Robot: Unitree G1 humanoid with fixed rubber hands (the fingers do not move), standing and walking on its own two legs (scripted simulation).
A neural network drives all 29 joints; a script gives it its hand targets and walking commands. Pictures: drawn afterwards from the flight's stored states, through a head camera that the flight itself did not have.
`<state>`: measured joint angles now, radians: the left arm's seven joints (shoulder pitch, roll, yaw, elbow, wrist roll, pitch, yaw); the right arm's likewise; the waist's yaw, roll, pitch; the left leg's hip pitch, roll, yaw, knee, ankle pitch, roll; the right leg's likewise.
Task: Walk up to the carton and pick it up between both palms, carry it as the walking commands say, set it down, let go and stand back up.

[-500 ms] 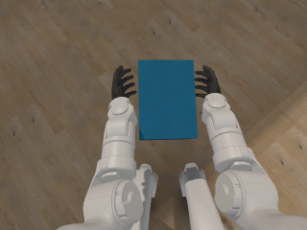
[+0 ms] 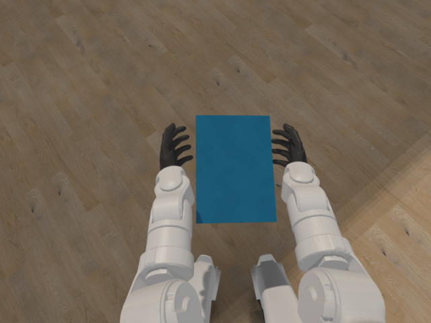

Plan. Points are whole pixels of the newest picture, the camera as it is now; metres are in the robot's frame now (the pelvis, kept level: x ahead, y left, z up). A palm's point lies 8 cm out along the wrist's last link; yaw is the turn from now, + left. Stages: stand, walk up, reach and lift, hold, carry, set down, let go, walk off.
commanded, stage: reach and lift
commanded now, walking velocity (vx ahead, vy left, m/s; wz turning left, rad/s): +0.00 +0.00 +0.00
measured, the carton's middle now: (230, 174) +0.42 +0.01 -0.14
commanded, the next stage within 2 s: none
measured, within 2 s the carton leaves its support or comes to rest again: neither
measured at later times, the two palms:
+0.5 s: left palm (156, 158) +0.39 +0.13 +0.04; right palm (303, 160) +0.39 -0.11 +0.02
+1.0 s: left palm (136, 148) +0.37 +0.13 +0.11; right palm (315, 152) +0.37 -0.10 +0.09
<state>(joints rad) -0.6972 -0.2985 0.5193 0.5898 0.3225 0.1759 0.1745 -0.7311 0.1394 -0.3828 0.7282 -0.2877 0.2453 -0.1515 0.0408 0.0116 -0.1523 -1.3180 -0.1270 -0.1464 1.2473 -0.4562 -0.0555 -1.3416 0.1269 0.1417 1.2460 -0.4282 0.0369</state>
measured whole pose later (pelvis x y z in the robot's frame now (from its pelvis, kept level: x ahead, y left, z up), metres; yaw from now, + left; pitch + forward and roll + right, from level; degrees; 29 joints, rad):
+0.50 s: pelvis +0.01 +0.00 +0.06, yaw +0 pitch +23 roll +0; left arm -0.59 -0.27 0.46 0.59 0.32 0.18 0.13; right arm -0.59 0.20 -0.37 0.65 -0.33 0.25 -0.12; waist 0.04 0.02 -0.10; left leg -0.97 -0.10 -0.17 0.93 -0.35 -0.05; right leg -0.99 0.10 0.15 0.93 -0.33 0.02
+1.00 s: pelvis +0.03 +0.00 +0.11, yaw +0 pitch +12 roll +1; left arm -0.50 -0.23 0.39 0.58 0.29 0.29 0.11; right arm -0.47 0.21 -0.31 0.57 -0.33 0.36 -0.10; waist 0.04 0.03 -0.05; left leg -0.57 -0.08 -0.18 0.61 -0.24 -0.03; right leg -0.60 0.07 0.16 0.63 -0.23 0.01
